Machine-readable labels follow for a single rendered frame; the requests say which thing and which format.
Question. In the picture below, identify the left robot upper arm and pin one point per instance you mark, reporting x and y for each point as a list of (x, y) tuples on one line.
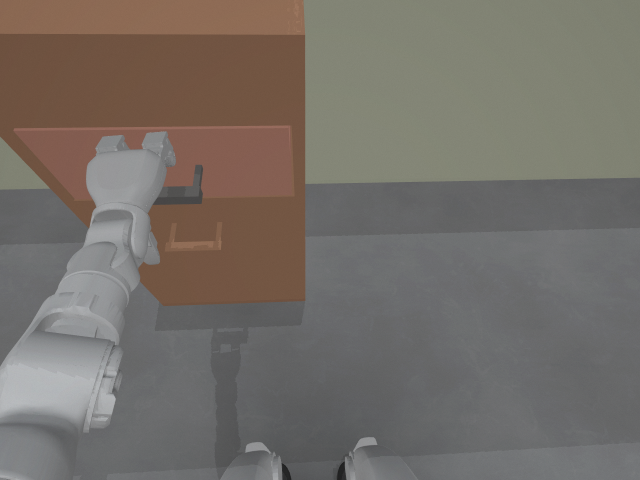
[(58, 388)]

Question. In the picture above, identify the handle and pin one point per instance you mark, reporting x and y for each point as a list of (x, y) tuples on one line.
[(194, 248), (183, 194)]

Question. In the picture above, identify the robot left thigh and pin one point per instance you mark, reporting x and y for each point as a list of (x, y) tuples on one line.
[(254, 465)]

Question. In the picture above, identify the cabinet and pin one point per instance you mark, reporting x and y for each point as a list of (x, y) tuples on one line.
[(172, 63)]

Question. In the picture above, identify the robot right thigh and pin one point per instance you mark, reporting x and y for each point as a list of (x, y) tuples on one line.
[(376, 462)]

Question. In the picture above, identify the robot left hand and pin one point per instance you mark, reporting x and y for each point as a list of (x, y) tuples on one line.
[(120, 175)]

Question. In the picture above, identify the left robot forearm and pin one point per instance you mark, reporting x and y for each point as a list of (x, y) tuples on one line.
[(92, 296)]

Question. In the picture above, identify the robot thigh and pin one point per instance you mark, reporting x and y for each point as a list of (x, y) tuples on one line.
[(254, 465), (376, 462)]

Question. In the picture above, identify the drawer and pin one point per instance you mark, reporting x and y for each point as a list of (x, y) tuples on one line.
[(236, 160)]

